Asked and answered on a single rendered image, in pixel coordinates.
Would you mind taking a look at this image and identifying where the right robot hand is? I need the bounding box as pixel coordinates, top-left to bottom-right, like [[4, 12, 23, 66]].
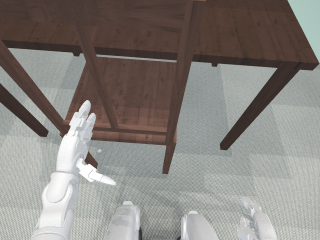
[[237, 195, 278, 240]]

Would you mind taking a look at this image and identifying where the left robot forearm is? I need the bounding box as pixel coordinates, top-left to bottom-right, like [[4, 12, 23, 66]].
[[30, 171, 80, 240]]

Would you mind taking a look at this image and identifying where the left robot shin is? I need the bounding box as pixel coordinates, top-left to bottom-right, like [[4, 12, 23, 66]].
[[123, 201, 139, 240]]

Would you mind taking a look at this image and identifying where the left robot hand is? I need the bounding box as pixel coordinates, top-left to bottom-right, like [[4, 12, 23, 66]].
[[56, 100, 116, 187]]

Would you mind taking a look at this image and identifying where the robot right thigh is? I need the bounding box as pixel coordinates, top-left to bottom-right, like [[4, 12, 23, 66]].
[[181, 213, 219, 240]]

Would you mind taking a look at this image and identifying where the table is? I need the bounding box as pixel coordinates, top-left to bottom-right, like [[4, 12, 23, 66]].
[[0, 0, 320, 150]]

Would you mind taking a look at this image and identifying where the chair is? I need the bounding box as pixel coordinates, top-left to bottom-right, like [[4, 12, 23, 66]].
[[0, 0, 206, 174]]

